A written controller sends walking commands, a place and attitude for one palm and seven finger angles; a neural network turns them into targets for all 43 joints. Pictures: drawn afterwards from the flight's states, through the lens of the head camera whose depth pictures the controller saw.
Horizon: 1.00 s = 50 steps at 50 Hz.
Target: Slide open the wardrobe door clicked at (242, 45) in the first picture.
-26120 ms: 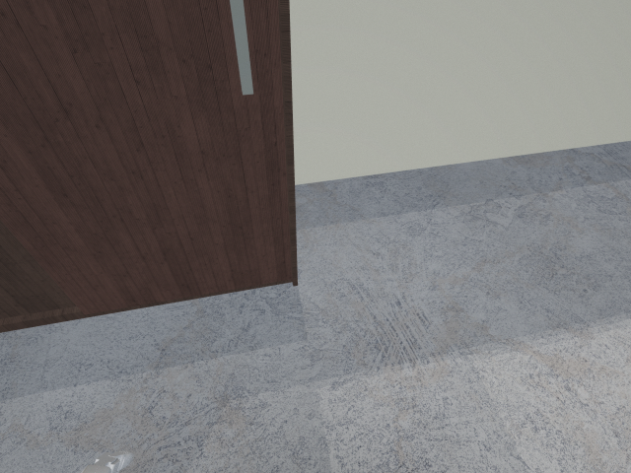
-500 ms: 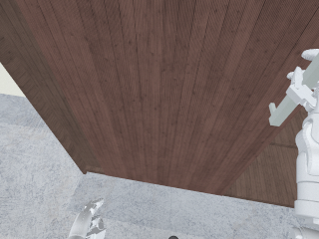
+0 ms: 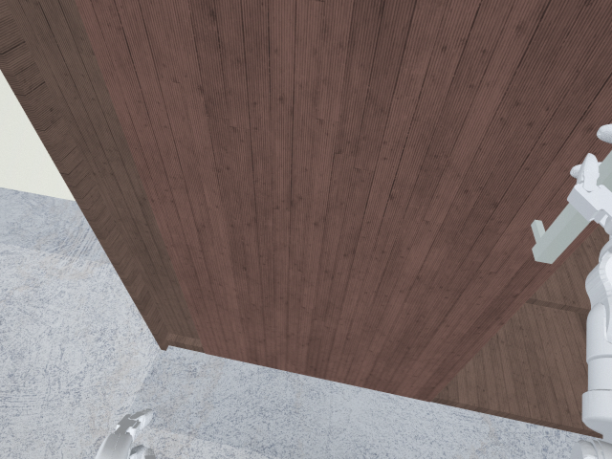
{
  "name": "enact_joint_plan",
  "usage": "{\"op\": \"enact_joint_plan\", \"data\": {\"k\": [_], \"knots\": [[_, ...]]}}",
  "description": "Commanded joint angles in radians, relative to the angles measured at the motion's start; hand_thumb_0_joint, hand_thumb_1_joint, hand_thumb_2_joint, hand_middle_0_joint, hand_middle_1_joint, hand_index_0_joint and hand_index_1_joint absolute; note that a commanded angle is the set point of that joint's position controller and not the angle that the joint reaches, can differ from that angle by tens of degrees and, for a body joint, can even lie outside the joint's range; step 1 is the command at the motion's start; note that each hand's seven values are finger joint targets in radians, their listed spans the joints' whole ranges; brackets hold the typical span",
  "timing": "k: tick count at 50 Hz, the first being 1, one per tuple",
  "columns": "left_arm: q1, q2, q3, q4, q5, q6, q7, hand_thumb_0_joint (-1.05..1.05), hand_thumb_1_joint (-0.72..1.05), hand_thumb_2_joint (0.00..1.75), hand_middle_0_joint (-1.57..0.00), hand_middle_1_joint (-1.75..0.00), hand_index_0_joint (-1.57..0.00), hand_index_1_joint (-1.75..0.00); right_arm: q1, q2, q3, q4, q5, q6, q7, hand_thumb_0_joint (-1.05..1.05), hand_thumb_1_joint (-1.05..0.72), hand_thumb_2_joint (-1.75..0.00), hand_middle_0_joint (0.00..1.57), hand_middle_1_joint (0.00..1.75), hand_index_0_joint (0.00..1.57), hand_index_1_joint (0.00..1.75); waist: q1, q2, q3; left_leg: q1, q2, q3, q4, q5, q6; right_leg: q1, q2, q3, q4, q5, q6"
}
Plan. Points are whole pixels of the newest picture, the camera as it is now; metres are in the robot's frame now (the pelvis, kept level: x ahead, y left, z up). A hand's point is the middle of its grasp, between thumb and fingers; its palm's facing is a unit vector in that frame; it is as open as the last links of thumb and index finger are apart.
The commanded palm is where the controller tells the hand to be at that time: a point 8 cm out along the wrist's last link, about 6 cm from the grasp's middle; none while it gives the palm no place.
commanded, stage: stop walking and hold the door there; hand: right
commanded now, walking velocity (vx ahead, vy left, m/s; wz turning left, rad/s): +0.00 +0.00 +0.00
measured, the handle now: (605, 161) +0.41 -0.32 +0.23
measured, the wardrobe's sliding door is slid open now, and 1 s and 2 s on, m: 0.56 0.56 0.56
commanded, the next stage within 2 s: loosen the grip on the handle in 0.14 s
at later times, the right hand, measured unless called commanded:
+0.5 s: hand (595, 190) +0.37 -0.29 +0.22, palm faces +0.50 +0.85 -0.17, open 9.9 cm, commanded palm +0.33 -0.32 +0.21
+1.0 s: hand out of the picture +0.36 -0.31 +0.22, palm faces +0.49 +0.85 -0.17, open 14.6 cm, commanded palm +0.32 -0.35 +0.22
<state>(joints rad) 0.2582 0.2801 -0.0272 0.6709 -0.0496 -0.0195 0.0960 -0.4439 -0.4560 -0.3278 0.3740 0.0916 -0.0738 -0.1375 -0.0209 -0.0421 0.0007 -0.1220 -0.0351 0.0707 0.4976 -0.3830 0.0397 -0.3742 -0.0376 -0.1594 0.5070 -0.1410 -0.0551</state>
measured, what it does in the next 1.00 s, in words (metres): stands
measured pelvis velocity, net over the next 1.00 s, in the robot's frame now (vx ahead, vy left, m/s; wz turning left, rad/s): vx -0.03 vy -0.01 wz -0.01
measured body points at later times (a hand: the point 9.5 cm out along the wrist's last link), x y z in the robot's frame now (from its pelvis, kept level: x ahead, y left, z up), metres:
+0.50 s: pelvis -0.03 +0.01 +0.00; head -0.03 +0.00 +0.45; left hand +0.13 +0.26 -0.09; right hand +0.33 -0.34 +0.23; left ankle -0.07 +0.09 -0.73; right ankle +0.08 -0.09 -0.73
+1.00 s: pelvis -0.03 -0.01 +0.00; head -0.02 -0.01 +0.45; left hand +0.08 +0.25 -0.11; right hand +0.33 -0.35 +0.23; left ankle -0.07 +0.09 -0.73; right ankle +0.08 -0.09 -0.73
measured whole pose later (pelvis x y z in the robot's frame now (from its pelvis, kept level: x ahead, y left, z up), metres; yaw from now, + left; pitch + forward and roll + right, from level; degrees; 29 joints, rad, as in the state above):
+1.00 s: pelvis -0.03 -0.01 +0.00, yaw -1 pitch +1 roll +2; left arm 0.29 0.25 -0.03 0.72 -0.03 -0.10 0.09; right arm -0.55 -0.50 -0.41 0.48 0.03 -0.07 -0.06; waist 0.01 -0.03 -0.01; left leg -0.21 -0.05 0.06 0.56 -0.37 0.04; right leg -0.45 -0.02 -0.11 0.53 -0.10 -0.07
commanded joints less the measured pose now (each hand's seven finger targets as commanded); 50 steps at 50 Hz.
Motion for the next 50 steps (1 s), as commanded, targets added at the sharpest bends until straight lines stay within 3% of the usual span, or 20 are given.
{"op": "enact_joint_plan", "data": {"k": [1,6,11,12,13,14,15,16,18,20,24,27,31,32,33,37,42,45,46,50], "knots": [[-0.067,0.124,0.043,-0.134,0.003,-0.047,0.012,0.00,0.90,0.90,-0.20,-0.30,-0.20,-0.30,-0.269,-0.184,0.040,-0.178,-0.033,-0.063,0.036,0.00,-0.90,-0.90,0.45,1.40,0.45,1.40,0.026,0.021,-0.218,-0.102,0.169,-0.137,-0.087,0.298,-0.025,0.249,-0.175,0.202,-0.018,0.194,0.007],[-0.072,0.120,0.040,-0.135,-0.001,-0.040,0.013,0.00,0.90,0.90,-0.20,-0.30,-0.20,-0.30,-0.268,-0.197,0.027,-0.167,-0.034,-0.065,0.039,0.00,-0.90,-0.90,0.45,1.40,0.45,1.40,0.027,0.035,-0.232,-0.088,0.183,-0.137,-0.065,0.441,-0.038,0.258,-0.158,0.175,0.025,0.263,0.007],[-0.080,0.119,0.038,-0.138,-0.001,-0.033,0.015,0.00,0.90,0.90,-0.20,-0.30,-0.20,-0.30,-0.273,-0.189,0.032,-0.165,-0.033,-0.072,0.043,0.00,-0.90,-0.90,0.45,1.40,0.45,1.40,0.027,0.019,-0.223,-0.106,0.165,-0.122,-0.055,0.398,-0.046,0.264,-0.165,0.185,0.016,0.258,0.001],[-0.052,0.175,0.128,-0.143,0.017,-0.075,-0.032,0.00,0.90,0.90,-0.20,-0.30,-0.20,-0.30,-1.032,-0.940,-0.571,-0.126,-0.138,-0.108,0.034,0.00,-0.90,-0.90,0.45,1.40,0.45,1.40,-0.025,0.196,-0.056,-0.278,0.157,-0.200,-0.149,0.561,-0.060,0.201,-0.090,0.130,0.089,0.188,-0.014],[-0.078,0.118,0.094,-0.095,0.088,-0.136,-0.030,0.00,0.90,0.90,-0.20,-0.30,-0.20,-0.30,-0.864,-0.344,-0.155,0.133,-0.161,-0.005,0.108,0.00,-0.78,-0.84,0.45,1.40,0.45,1.40,0.070,0.179,-0.359,-0.137,0.036,-0.028,0.044,0.820,0.008,0.305,0.011,0.120,-0.045,0.474,0.003],[-0.002,0.142,0.128,-0.106,0.042,-0.186,-0.046,0.00,0.90,0.90,-0.20,-0.30,-0.20,-0.30,-0.720,-0.275,-0.170,-0.031,-0.079,-0.001,0.149,0.00,-0.66,-0.78,0.45,1.40,0.45,1.40,-0.013,-0.066,-0.547,-0.110,0.023,-0.013,0.068,0.717,0.005,0.471,-0.002,0.118,-0.013,0.668,0.031],[-0.015,0.128,0.113,-0.067,0.022,-0.190,-0.041,0.00,0.90,0.90,-0.20,-0.30,-0.20,-0.30,-0.508,-0.250,-0.212,0.042,-0.079,0.002,0.155,0.00,-0.54,-0.73,0.45,1.40,0.45,1.40,-0.030,-0.157,-0.506,-0.263,0.007,-0.022,0.018,0.416,-0.004,0.604,-0.026,0.165,0.003,0.726,0.038],[-0.045,0.132,0.107,-0.092,0.038,-0.183,-0.048,0.00,0.90,0.90,-0.20,-0.30,-0.20,-0.30,-0.469,-0.272,-0.212,-0.118,-0.060,-0.029,0.150,0.00,-0.42,-0.67,0.45,1.40,0.45,1.40,-0.051,-0.164,-0.471,-0.266,0.015,-0.044,-0.049,0.291,-0.005,0.608,-0.036,0.180,-0.002,0.617,0.038],[-0.067,0.122,0.091,-0.103,0.040,-0.164,-0.051,0.00,0.90,0.90,-0.20,-0.30,-0.20,-0.30,-0.541,-0.236,-0.117,-0.142,-0.106,-0.052,0.098,0.00,-0.17,-0.55,0.45,1.40,0.45,1.40,0.001,-0.079,-0.343,-0.274,0.016,-0.043,-0.071,0.315,-0.007,0.473,-0.014,0.141,-0.010,0.310,0.012],[-0.051,0.141,0.085,-0.100,0.037,-0.147,-0.053,0.00,0.90,0.90,-0.20,-0.30,-0.20,-0.30,-0.535,-0.241,-0.103,-0.082,-0.123,-0.062,0.064,0.00,0.07,-0.43,0.45,1.40,0.45,1.40,0.032,0.064,-0.281,-0.283,0.019,-0.039,-0.065,0.305,-0.021,0.369,-0.012,0.145,-0.013,0.191,0.000],[-0.069,0.129,0.071,-0.103,0.023,-0.126,-0.035,0.00,0.90,0.90,-0.20,-0.30,-0.20,-0.30,-0.641,-0.251,-0.052,-0.069,-0.120,-0.095,0.053,0.00,0.55,-0.20,0.42,1.37,0.42,1.37,0.034,-0.022,-0.295,-0.318,0.023,-0.058,-0.081,0.113,-0.016,0.358,-0.006,0.177,-0.049,-0.045,0.006],[-0.055,0.130,0.060,-0.087,0.020,-0.128,-0.024,0.00,0.90,0.90,-0.20,-0.30,-0.20,-0.30,-0.697,-0.286,-0.035,0.015,-0.129,-0.109,0.049,0.00,0.55,-0.20,0.38,1.32,0.38,1.32,0.052,-0.028,-0.235,-0.365,0.019,-0.071,-0.086,0.004,-0.017,0.300,0.000,0.185,-0.061,-0.170,0.009],[-0.047,0.125,0.060,-0.082,0.022,-0.135,-0.016,0.00,0.90,0.90,-0.20,-0.30,-0.20,-0.30,-0.708,-0.272,-0.012,0.009,-0.123,-0.137,0.046,0.00,0.55,-0.20,0.33,1.25,0.33,1.25,0.052,-0.053,-0.259,-0.374,0.019,-0.076,-0.074,-0.017,-0.011,0.297,0.000,0.197,-0.045,-0.195,0.009],[-0.035,0.138,0.065,-0.076,0.024,-0.130,-0.011,0.00,0.90,0.90,-0.20,-0.30,-0.20,-0.30,-0.656,-0.424,-0.144,0.011,-0.122,-0.138,0.045,0.00,0.55,-0.20,0.32,1.23,0.32,1.23,0.018,-0.072,-0.285,-0.338,0.019,-0.082,-0.077,-0.020,-0.007,0.288,-0.004,0.197,-0.045,-0.186,0.011],[-0.051,0.129,0.053,-0.092,0.025,-0.131,-0.009,0.00,0.90,0.90,-0.20,-0.30,-0.20,-0.30,-0.686,-0.372,-0.084,-0.037,-0.117,-0.142,0.053,0.00,0.55,-0.20,0.30,1.22,0.30,1.22,0.029,-0.081,-0.296,-0.333,0.017,-0.082,-0.071,-0.002,-0.009,0.287,0.005,0.190,-0.043,-0.167,0.007],[-0.041,0.128,0.053,-0.082,0.020,-0.135,0.001,0.00,0.90,0.90,-0.20,-0.30,-0.20,-0.30,-0.601,-0.336,-0.093,-0.024,-0.064,-0.126,0.073,0.00,0.55,-0.20,0.25,1.15,0.25,1.15,0.028,-0.034,-0.262,-0.332,0.013,-0.078,-0.078,0.037,-0.015,0.279,-0.003,0.189,-0.032,-0.137,0.003],[-0.029,0.125,0.054,-0.086,0.018,-0.139,0.005,0.00,0.90,0.90,-0.20,-0.30,-0.20,-0.30,-0.554,-0.306,-0.076,-0.102,-0.061,-0.078,0.067,0.00,0.55,-0.20,0.25,1.15,0.25,1.15,0.028,-0.056,-0.272,-0.339,0.010,-0.063,-0.066,0.101,-0.015,0.327,-0.012,0.201,-0.035,-0.081,0.003],[-0.028,0.127,0.051,-0.080,0.019,-0.138,0.010,0.00,0.90,0.90,-0.20,-0.30,-0.20,-0.30,-0.544,-0.315,-0.093,-0.122,-0.054,-0.064,0.058,0.00,0.55,-0.20,0.25,1.15,0.25,1.15,0.030,-0.029,-0.265,-0.329,0.009,-0.062,-0.067,0.124,-0.017,0.322,-0.013,0.202,-0.032,-0.053,0.000],[-0.016,0.135,0.056,-0.075,0.023,-0.135,0.013,0.00,0.90,0.90,-0.20,-0.30,-0.20,-0.30,-0.535,-0.409,-0.177,-0.122,-0.061,-0.063,0.054,0.00,0.55,-0.20,0.25,1.15,0.25,1.15,0.014,-0.027,-0.298,-0.312,0.008,-0.062,-0.063,0.135,-0.015,0.333,-0.016,0.203,-0.030,-0.025,0.002],[-0.023,0.124,0.050,-0.089,0.023,-0.124,0.016,0.00,0.90,0.90,-0.20,-0.30,-0.20,-0.30,-0.461,-0.414,-0.199,-0.128,-0.051,-0.055,0.074,0.00,0.55,-0.20,0.25,1.15,0.25,1.15,0.005,-0.036,-0.305,-0.282,0.006,-0.061,-0.057,0.195,-0.016,0.334,-0.012,0.184,-0.016,0.066,0.001]]}}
